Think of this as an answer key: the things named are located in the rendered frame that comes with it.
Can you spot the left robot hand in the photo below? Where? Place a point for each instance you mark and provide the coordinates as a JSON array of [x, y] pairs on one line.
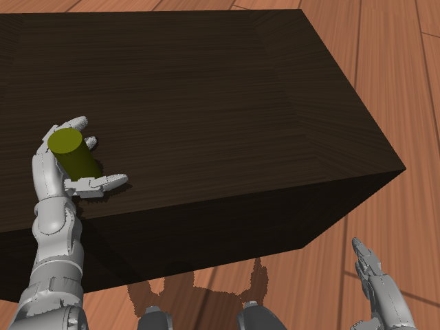
[[51, 180]]

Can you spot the right robot hand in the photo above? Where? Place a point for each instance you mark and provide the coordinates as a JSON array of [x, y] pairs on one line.
[[388, 306]]

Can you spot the left robot arm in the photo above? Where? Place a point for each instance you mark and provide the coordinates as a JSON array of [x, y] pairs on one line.
[[54, 297]]

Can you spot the can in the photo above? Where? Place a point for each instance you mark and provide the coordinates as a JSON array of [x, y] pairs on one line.
[[72, 152]]

